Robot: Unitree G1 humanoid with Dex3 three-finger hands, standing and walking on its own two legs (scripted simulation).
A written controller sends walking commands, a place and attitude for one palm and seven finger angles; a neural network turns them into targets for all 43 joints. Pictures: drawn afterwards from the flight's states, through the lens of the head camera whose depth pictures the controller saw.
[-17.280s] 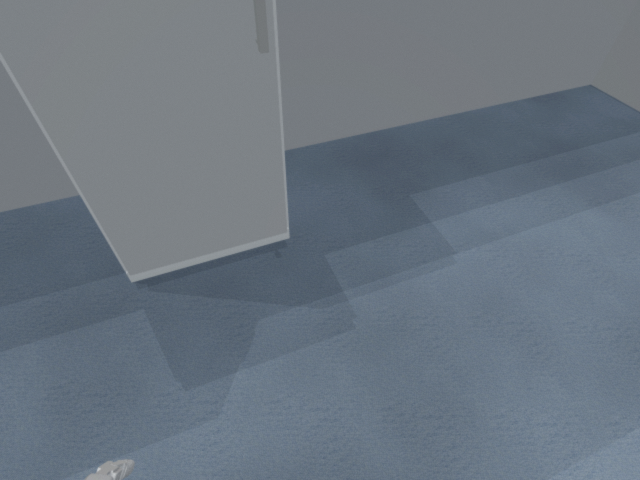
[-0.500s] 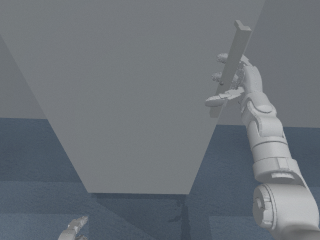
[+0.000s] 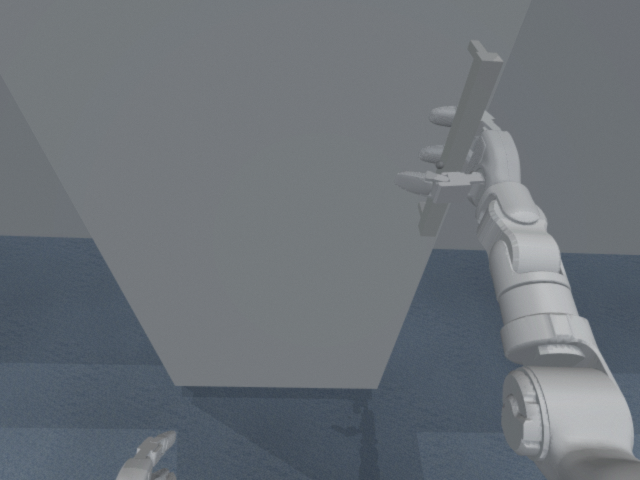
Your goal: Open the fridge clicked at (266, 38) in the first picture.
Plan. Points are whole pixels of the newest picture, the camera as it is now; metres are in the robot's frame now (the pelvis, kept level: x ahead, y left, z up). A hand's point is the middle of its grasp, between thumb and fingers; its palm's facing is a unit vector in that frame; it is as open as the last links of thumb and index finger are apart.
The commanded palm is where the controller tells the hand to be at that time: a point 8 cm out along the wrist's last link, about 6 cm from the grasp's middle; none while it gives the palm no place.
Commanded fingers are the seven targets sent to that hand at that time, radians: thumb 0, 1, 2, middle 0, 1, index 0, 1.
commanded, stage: grip the handle and tug to test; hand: right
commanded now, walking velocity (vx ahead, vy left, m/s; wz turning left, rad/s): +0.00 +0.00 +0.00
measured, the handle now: (448, 151) +0.49 -0.12 +0.19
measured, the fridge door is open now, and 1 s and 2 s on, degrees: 0 0 18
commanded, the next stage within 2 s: pull the door a little, standing still in 1.10 s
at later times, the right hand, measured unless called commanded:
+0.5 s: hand (439, 164) +0.44 -0.10 +0.20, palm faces -0.08 +1.00 +0.00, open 5.4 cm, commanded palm +0.42 -0.15 +0.20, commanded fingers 0.00 -0.90 -0.90 0.45 1.40 0.45 1.40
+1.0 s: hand (439, 165) +0.44 -0.10 +0.20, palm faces -0.08 +1.00 +0.01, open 5.4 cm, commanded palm +0.39 -0.15 +0.20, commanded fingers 0.00 -0.90 -0.90 0.45 1.40 0.45 1.40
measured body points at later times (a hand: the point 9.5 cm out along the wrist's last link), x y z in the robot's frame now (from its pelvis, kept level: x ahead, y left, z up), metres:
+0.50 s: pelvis +0.00 +0.00 +0.00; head +0.00 +0.01 +0.45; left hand +0.13 +0.25 -0.11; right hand +0.44 -0.15 +0.20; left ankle +0.02 +0.11 -0.74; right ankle -0.01 -0.11 -0.74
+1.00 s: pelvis +0.02 +0.00 +0.00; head +0.01 +0.02 +0.45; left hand +0.15 +0.25 -0.10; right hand +0.44 -0.15 +0.20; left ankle +0.02 +0.11 -0.74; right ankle -0.01 -0.11 -0.74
